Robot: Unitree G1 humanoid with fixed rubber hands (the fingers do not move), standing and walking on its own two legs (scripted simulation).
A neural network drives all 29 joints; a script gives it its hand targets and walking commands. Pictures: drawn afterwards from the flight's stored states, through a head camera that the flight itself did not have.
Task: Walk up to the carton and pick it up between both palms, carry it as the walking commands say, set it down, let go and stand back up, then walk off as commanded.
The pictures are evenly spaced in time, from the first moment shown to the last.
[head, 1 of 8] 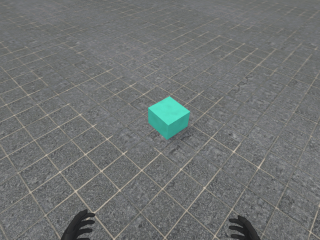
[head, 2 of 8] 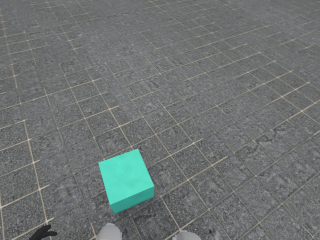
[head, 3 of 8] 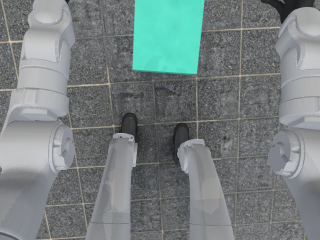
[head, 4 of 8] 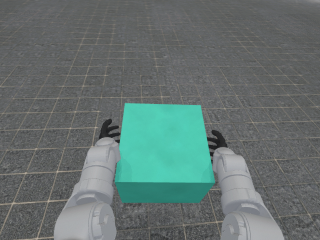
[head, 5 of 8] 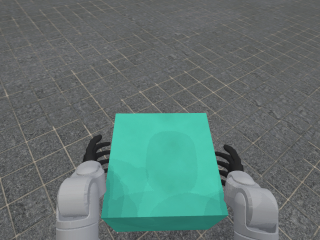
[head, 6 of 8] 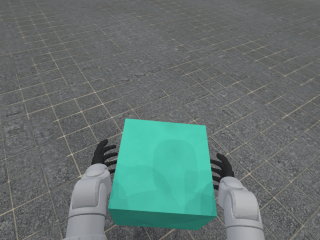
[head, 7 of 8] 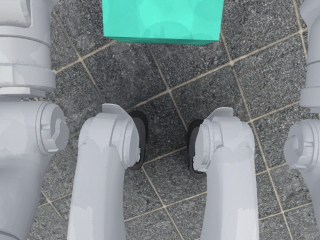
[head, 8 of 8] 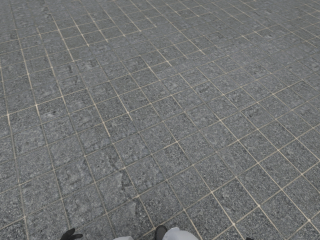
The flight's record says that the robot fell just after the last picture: no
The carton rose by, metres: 0.71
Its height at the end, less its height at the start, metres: +0.00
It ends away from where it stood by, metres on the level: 2.16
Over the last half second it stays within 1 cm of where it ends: yes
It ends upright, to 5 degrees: yes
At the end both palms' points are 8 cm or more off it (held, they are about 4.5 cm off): yes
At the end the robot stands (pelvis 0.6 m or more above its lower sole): yes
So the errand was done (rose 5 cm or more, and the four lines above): yes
